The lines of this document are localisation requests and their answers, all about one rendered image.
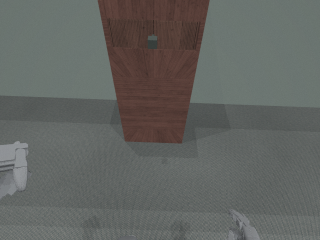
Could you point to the robot right hand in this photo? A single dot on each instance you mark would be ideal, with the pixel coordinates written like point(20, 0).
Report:
point(247, 231)

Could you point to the cabinet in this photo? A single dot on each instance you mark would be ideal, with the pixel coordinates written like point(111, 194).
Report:
point(153, 86)

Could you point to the handle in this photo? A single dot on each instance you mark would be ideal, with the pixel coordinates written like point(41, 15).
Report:
point(152, 42)

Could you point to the drawer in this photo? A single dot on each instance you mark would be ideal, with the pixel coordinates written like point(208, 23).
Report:
point(171, 35)

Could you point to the robot left hand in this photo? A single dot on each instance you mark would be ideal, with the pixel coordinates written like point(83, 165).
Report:
point(13, 159)

